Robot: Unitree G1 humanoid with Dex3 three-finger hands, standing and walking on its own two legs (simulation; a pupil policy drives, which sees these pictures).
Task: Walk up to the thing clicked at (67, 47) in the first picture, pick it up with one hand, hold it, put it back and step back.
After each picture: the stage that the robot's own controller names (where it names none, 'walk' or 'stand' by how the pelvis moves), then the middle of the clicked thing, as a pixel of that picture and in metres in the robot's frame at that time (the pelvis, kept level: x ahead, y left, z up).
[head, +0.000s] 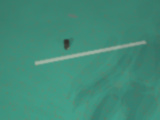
stand; (66, 44) +1.33 +0.20 -0.72
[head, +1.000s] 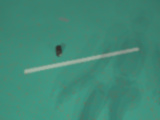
walk; (58, 51) +1.21 +0.20 -0.72
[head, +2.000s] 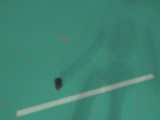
walk; (58, 84) +0.78 +0.17 -0.72
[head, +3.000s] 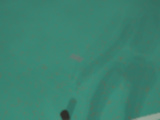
walk; (65, 116) +0.50 +0.20 -0.70
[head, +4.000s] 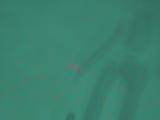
stand; out of the picture +0.39 +0.16 -0.72
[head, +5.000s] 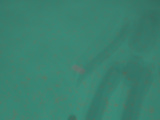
stand; out of the picture +0.37 +0.16 -0.72
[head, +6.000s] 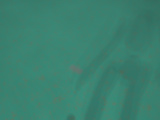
stand; out of the picture +0.38 +0.17 -0.72
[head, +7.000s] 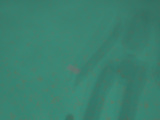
stand; out of the picture +0.38 +0.17 -0.73
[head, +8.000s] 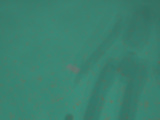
stand; out of the picture +0.37 +0.18 -0.73
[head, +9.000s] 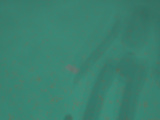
stand; out of the picture +0.37 +0.18 -0.73
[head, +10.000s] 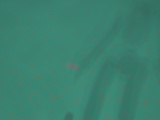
go down; out of the picture +0.37 +0.18 -0.72
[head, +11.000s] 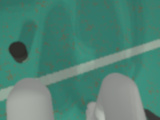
go down; (19, 53) +0.46 +0.22 -0.30
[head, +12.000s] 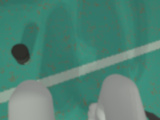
close in; (21, 55) +0.46 +0.22 -0.30
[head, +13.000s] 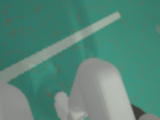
close in; out of the picture +0.44 +0.27 -0.22
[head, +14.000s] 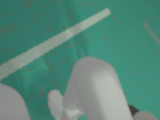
close; out of the picture +0.43 +0.28 -0.23
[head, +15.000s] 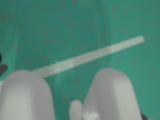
lift; out of the picture +0.36 +0.26 -0.16
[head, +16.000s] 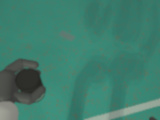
lift; (31, 86) +0.32 +0.18 +0.02
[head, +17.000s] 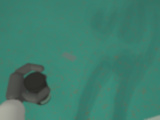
hold; (38, 89) +0.33 +0.17 +0.01
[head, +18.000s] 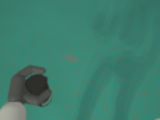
hold; (39, 91) +0.32 +0.17 +0.00
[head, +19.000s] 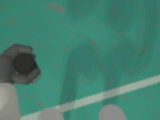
crouch; (28, 69) +0.40 +0.19 -0.06
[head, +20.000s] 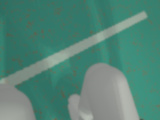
lower; out of the picture +0.44 +0.28 -0.18
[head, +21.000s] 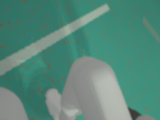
lower; out of the picture +0.43 +0.30 -0.23
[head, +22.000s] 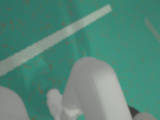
lower; out of the picture +0.43 +0.29 -0.23
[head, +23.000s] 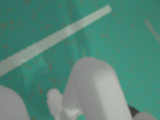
lower; out of the picture +0.44 +0.29 -0.23
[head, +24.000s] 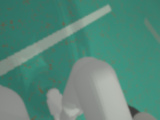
lower; out of the picture +0.44 +0.29 -0.23
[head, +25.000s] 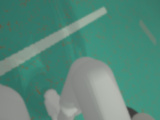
open; out of the picture +0.43 +0.27 -0.24
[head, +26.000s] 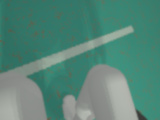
stand; out of the picture +0.44 +0.25 -0.25
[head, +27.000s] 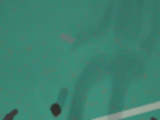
stand; (56, 110) +0.40 +0.16 -0.60
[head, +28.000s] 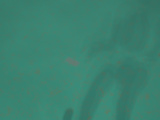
stand; out of the picture +0.39 +0.17 -0.67
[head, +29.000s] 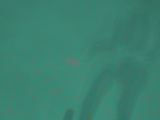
stand; out of the picture +0.39 +0.16 -0.67
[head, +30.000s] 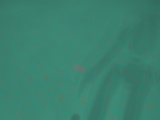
stand; out of the picture +0.41 +0.15 -0.72
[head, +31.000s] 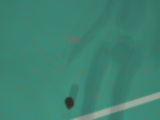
walk; (69, 103) +0.47 +0.13 -0.70
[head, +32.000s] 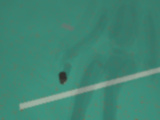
walk; (62, 78) +0.72 +0.14 -0.70
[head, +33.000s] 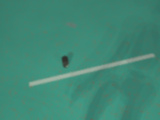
stand; (65, 61) +1.03 +0.25 -0.70
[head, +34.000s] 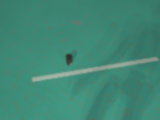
stand; (69, 59) +1.04 +0.16 -0.72
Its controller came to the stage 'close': yes
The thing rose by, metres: 0.72
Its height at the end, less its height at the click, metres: +0.00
